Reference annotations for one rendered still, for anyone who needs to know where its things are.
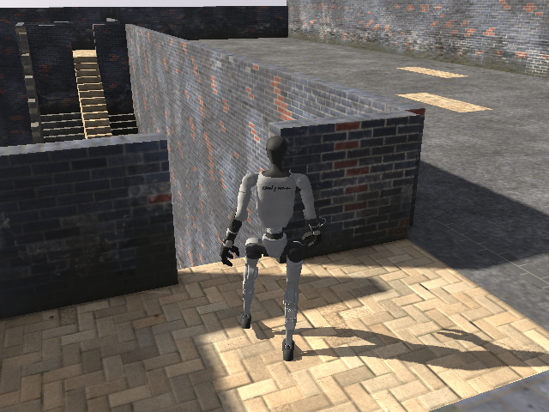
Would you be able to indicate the humanoid robot head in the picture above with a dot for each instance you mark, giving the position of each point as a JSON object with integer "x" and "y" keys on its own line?
{"x": 276, "y": 147}

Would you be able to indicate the robot right forearm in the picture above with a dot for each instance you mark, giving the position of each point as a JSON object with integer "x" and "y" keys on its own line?
{"x": 315, "y": 224}

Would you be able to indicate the robot right hand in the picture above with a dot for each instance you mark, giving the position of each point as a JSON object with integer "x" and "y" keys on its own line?
{"x": 318, "y": 238}

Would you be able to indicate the robot torso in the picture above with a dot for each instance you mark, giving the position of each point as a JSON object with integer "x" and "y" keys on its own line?
{"x": 275, "y": 201}

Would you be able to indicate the robot left forearm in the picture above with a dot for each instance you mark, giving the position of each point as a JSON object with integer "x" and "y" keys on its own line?
{"x": 232, "y": 231}

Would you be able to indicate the left robot upper arm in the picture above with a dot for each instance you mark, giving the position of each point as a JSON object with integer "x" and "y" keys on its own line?
{"x": 248, "y": 181}

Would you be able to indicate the robot left hand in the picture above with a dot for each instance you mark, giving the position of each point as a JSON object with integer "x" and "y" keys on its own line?
{"x": 224, "y": 253}

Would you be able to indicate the right robot upper arm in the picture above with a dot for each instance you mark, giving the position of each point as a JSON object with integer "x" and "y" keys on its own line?
{"x": 303, "y": 183}

